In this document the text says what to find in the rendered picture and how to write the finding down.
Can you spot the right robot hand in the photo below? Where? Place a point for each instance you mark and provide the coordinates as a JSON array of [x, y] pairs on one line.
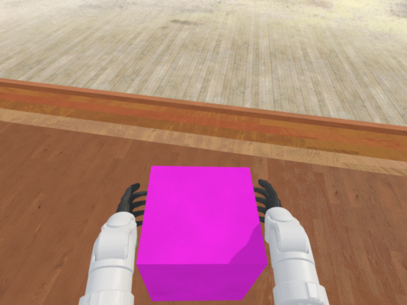
[[271, 199]]

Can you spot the right robot forearm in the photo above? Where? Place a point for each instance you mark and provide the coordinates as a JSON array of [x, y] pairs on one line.
[[296, 281]]

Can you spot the left robot forearm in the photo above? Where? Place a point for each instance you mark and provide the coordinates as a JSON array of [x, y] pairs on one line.
[[112, 263]]

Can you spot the left robot hand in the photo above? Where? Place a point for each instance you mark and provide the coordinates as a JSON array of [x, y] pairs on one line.
[[127, 204]]

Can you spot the carton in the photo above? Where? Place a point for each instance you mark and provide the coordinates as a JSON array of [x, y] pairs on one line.
[[201, 237]]

